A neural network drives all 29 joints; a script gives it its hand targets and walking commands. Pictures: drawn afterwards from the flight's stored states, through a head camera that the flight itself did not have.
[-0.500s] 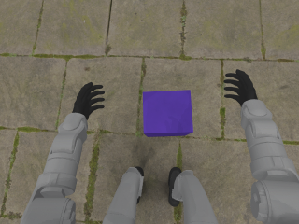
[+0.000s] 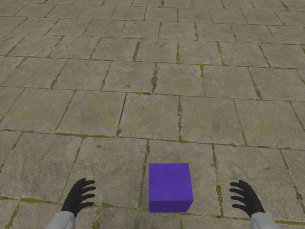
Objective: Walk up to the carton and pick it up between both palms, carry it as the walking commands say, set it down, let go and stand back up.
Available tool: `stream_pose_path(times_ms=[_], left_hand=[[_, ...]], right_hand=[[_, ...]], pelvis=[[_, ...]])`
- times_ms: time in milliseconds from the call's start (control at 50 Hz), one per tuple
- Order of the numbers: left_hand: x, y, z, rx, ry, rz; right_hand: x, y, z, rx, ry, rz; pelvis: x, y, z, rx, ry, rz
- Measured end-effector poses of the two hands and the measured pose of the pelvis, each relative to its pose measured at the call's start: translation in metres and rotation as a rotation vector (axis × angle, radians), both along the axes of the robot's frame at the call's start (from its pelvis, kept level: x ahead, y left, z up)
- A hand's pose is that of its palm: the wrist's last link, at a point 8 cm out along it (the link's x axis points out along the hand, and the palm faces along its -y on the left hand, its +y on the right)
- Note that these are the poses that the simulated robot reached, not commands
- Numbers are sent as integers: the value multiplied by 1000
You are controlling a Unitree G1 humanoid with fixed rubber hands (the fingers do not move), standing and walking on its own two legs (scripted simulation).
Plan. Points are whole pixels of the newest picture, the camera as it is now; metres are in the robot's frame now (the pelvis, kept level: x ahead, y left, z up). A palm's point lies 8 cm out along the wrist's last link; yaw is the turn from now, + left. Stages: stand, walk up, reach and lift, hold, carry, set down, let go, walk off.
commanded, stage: let go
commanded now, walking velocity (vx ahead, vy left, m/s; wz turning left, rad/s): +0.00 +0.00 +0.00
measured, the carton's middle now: (168, 188) +0.42 -0.04 -0.63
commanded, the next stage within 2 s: stand in 0.50 s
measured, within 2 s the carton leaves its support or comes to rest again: neither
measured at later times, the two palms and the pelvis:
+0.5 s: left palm (70, 224) +0.13 +0.23 -0.05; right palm out of the picture +0.15 -0.25 -0.06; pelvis -0.02 -0.01 +0.00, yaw +0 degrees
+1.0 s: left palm (66, 219) +0.15 +0.26 -0.09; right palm (260, 215) +0.19 -0.24 -0.05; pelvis +0.03 +0.01 +0.00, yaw +0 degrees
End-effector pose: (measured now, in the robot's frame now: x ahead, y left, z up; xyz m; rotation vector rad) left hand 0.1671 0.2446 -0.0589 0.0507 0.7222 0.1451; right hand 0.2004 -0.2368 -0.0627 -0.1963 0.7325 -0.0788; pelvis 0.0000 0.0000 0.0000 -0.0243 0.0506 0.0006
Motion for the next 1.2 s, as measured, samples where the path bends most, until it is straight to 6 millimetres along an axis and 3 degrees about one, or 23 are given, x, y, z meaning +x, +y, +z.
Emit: stream_pose_path(times_ms=[120, 340, 520, 700, 940, 1200], left_hand=[[-15, -4, 12, 2, -21, -13], [-35, -14, 10, 5, 33, -41], [-33, -12, 7, 21, 66, -10], [-23, 5, -13, 71, 55, 32], [-18, 18, -34, 66, 139, 59], [-28, 21, -30, 81, 124, 69]], right_hand=[[-23, 0, 7, 11, 5, 9], [-47, -9, 5, 21, 39, -9], [-45, -10, 9, 5, 24, -7], [-41, -15, 9, -69, 31, -1], [-13, -6, 13, -88, 16, 0], [-17, -7, 14, -87, -23, -20]], pelvis=[[-4, -3, 3, 5, -144, 4], [-19, -11, 3, 16, -250, 5], [-17, -10, 3, 15, -230, 5], [3, -3, 4, 6, -99, 4], [29, 6, 5, -6, -51, 5], [23, 6, 5, -6, -75, 5]])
